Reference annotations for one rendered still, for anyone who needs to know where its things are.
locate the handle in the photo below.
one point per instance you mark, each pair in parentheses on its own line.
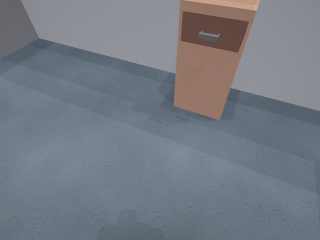
(208,36)

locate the drawer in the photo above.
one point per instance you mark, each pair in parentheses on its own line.
(232,31)

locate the cabinet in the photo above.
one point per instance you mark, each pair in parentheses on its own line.
(204,75)

